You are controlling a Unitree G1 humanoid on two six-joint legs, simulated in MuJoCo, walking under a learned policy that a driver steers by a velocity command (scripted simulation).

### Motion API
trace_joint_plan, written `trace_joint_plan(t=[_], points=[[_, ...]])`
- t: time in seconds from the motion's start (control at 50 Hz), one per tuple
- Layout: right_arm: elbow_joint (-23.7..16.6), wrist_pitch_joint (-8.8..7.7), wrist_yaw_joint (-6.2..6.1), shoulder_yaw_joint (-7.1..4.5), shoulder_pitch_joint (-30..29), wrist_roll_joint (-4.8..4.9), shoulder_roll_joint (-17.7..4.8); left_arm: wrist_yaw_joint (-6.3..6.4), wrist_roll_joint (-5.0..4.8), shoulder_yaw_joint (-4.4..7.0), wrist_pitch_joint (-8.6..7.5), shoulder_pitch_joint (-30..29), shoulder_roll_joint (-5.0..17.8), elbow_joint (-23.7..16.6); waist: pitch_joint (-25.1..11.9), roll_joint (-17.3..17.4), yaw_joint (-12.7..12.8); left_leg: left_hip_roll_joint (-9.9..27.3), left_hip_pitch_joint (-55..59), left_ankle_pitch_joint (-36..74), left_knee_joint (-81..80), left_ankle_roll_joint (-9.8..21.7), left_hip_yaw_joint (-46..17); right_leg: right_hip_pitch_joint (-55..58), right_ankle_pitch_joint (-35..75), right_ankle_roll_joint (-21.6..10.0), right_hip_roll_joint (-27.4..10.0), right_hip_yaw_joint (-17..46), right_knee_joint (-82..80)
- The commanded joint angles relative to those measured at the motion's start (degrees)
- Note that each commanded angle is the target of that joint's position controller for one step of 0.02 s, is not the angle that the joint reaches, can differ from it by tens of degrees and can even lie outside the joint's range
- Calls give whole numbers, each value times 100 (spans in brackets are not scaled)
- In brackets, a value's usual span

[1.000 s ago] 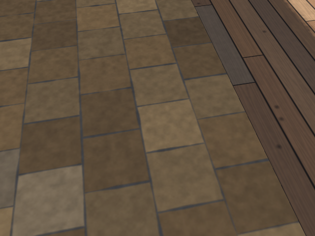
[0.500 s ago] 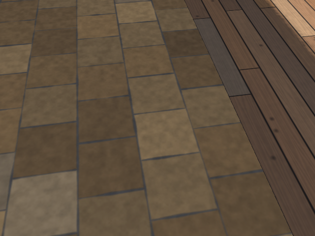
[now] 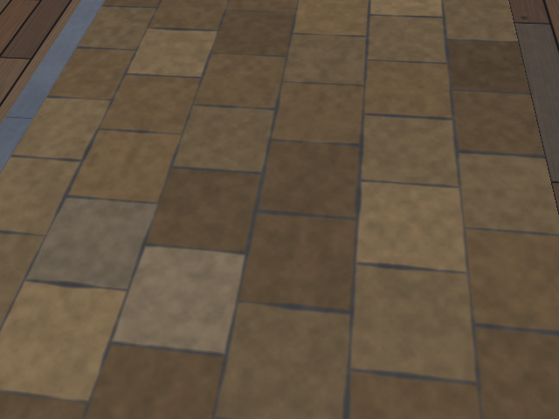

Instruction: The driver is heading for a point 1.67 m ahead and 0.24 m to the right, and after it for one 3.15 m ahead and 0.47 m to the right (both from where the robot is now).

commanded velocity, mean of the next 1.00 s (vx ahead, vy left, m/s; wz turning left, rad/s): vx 0.37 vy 0.00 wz -0.11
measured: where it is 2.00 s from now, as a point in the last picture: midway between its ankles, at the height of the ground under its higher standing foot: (343, 269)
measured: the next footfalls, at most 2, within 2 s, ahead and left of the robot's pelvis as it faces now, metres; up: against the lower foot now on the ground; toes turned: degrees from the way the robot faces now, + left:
left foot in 0.42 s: +0.11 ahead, +0.13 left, +0.00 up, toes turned +6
right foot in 0.90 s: +0.44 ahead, -0.04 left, +0.00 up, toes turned -12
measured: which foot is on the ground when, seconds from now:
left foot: up 0.00-0.40, down 0.42-0.92, up 0.94-1.00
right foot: down 0.00-0.42, up 0.44-0.88, down 0.90-1.00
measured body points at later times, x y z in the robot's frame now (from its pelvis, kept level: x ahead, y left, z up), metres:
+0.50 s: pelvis +0.09 +0.04 +0.01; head +0.10 +0.06 +0.46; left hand +0.06 +0.30 -0.14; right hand +0.23 -0.21 -0.11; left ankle +0.07 +0.12 -0.74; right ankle +0.02 -0.09 -0.69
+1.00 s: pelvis +0.34 +0.01 -0.02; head +0.37 +0.00 +0.43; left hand +0.52 +0.24 -0.14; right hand +0.31 -0.25 -0.16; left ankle +0.19 +0.15 -0.63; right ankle +0.40 -0.04 -0.74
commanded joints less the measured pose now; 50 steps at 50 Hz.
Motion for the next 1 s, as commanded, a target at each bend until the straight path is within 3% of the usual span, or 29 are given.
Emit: trace_joint_plan(t=[0.02, 0.04, 0.08, 0.16, 0.24, 0.32, 0.36, 0.4, 0.42, 0.44, 0.46, 0.48, 0.5, 0.52, 0.54, 0.6, 0.68, 0.72, 0.78, 0.82, 0.86, 0.88, 0.9, 0.92, 0.94, 0.96, 0.98, 1.0], points=[[-258, -46, -23, -192, 226, -79, -750, -17, 31, 192, -44, 36, 873, -417, -361, -797, -23, 217, -796, -769, 2175, -21, 359, 261, 543, -1102, -2259, 2186, -1563], [-163, -25, 35, -179, 322, -84, -672, -49, 48, 147, -53, -103, 681, -439, -307, -751, -90, 308, -777, -342, 2355, -25, 434, 232, -100, -917, -1824, 1638, -1615], [-130, -18, 207, -124, 332, -124, -560, -44, 67, 150, -109, 56, 675, -388, -337, -1253, 43, 322, -1118, 82, 2389, -76, 586, 683, -1026, -740, -1391, 1292, -1796], [-174, -111, 298, -21, -149, -157, -384, -107, 32, 217, -278, 846, 752, -16, -145, -972, 383, 303, -1589, 314, 1688, -127, 521, 1422, -1398, -860, -1540, 1409, -2018], [-147, -247, 296, 82, -405, -174, -238, -174, 27, 260, -419, 1112, 773, 238, -101, -980, 448, 526, -1370, 361, 775, -102, 815, 1469, -1198, -953, -1620, 1218, -2102], [-244, -362, 310, 211, -797, -135, -82, -267, 51, 306, -434, 1305, 833, 444, 18, -1078, 506, 671, -514, 48, -296, 48, 1406, 814, -1117, -1041, -1626, 988, -2042], [-187, -424, 275, 239, -617, -97, -58, -318, 22, 335, -409, 1303, 864, 515, 60, -1013, 344, 600, 260, 405, -951, 218, 1607, 329, -944, -1015, -1618, 885, -1882], [152, -531, 171, 215, 262, -134, -98, -328, -48, 314, -389, 1204, 764, 545, -87, -594, -120, 483, 1906, 918, -1755, 362, 1620, -649, -674, -822, -1350, 623, -1105], [381, -611, 77, 127, 1035, -184, -386, -335, -41, 211, -417, 1059, 449, 452, -471, 25, -472, 1127, 2995, 400, -2091, 449, 798, -1351, -739, -613, -954, 258, -62], [394, -658, -11, -21, 1690, -226, -1065, -367, -94, 41, -460, 790, -143, 112, -915, 1331, -745, 2785, 3713, -1569, -2979, 848, -1542, -2482, -1649, -305, -167, -464, 1870], [471, -656, -41, -68, 1596, -180, -1181, -294, -15, 188, -419, 727, 413, 148, -332, 766, -637, 3174, 2775, -1937, -3235, 1235, -2196, -2920, -1859, -391, -79, 38, 2872], [349, -673, -26, 49, 1095, -156, -758, -327, -31, 260, -406, 826, 581, 257, 93, 306, -304, 2850, 2411, -1688, -3170, 1149, -1582, -2935, -1332, -474, -363, 421, 3214], [261, -719, -8, 145, 713, -117, -393, -392, -65, 255, -408, 992, 494, 397, 205, 286, -85, 2526, 2134, -988, -3236, 942, -948, -2776, -847, -439, -479, 471, 3185], [211, -765, -18, 201, 522, -106, -205, -421, -59, 263, -390, 1072, 443, 491, 186, 310, 43, 2277, 2061, -206, -3309, 765, -363, -2625, -513, -361, -560, 409, 3129], [221, -813, -40, 241, 521, -105, -94, -447, 14, 265, -348, 1092, 421, 563, 115, 327, 68, 2121, 2044, 545, -3296, 676, 73, -2531, -269, -271, -580, 314, 3217], [399, -916, -30, 255, 867, -71, -68, -513, 63, 239, -273, 860, 213, 505, 3, 253, 78, 2014, 2087, 2345, -3146, 658, 877, -2721, 178, -110, -583, 161, 3524], [553, -946, -34, 299, 1082, -70, 28, -579, 67, 183, -238, 36, 60, 165, 242, 229, 27, 1921, 1931, 3427, -3162, 676, 1539, -3030, 709, 36, -555, -113, 2938], [599, -949, -47, 312, 1063, -64, 19, -626, 70, 106, -250, -353, -67, 8, 311, 225, 0, 1820, 1806, 3748, -3134, 630, 1861, -2738, 1036, 26, -520, -391, 2131], [750, -945, -106, 300, 1282, -50, -123, -675, 80, 27, -246, -848, -135, -239, 341, 199, -77, 1969, 2030, 4483, -3016, 576, 2102, -2261, 1069, -182, -414, -818, 1136], [797, -919, -152, 277, 1281, -54, -273, -637, 89, 56, -235, -660, -22, -233, 80, 274, 81, 2050, 2381, 6137, -2421, 495, 2292, -1718, 775, -445, -123, -1047, 846], [778, -833, -212, 221, 1183, -90, -465, -583, 111, 144, -242, 96, 183, -38, -452, 401, 468, 2157, 2580, 7463, -1114, 483, 2424, -883, 255, -739, 205, -1119, 793], [734, -779, -211, 192, 1149, -102, -547, -553, 123, 229, -274, 740, 350, 158, -853, 395, 724, 2181, 2369, 7155, -114, 504, 2403, -89, 129, -902, 330, -989, 571], [658, -757, -176, 176, 1063, -93, -588, -485, 175, 357, -308, 1551, 590, 414, -1256, 143, 1125, 2018, 1578, 5907, 1329, 431, 2483, 1148, 68, -1120, 243, -641, 113], [417, -790, -80, 291, 1348, -69, -16, -376, 195, 533, -281, 1735, 1198, 419, -1752, -977, 861, 1392, -283, 1630, 3358, 234, 2461, 2677, -420, -1659, -1321, 1541, 40], [86, -841, -7, 245, 1184, -3, -124, -394, 38, 608, -227, 1577, 1463, 280, -2317, -1307, 731, 402, -1838, -823, 4754, 104, 1417, 3439, -382, -2438, -2257, 4398, -866], [-50, -906, 18, 217, 513, -55, -314, -357, -59, 588, -193, 1357, 1278, 326, -1548, -546, 787, 847, -2431, -132, 4652, 166, 859, 2935, -388, -2185, -2057, 3640, -1187], [-115, -977, 34, 249, 435, -18, -270, -316, -84, 518, -205, 1057, 993, 323, -838, -288, 565, 1091, -2320, 396, 4134, 168, 948, 2012, 24, -1976, -1935, 2945, -1348], [-48, -976, 19, 244, 486, -48, -233, -302, -59, 458, -239, 814, 751, 310, -434, 45, 291, 1276, -1968, 558, 3604, 128, 967, 1270, 676, -1717, -1637, 2443, -1452]])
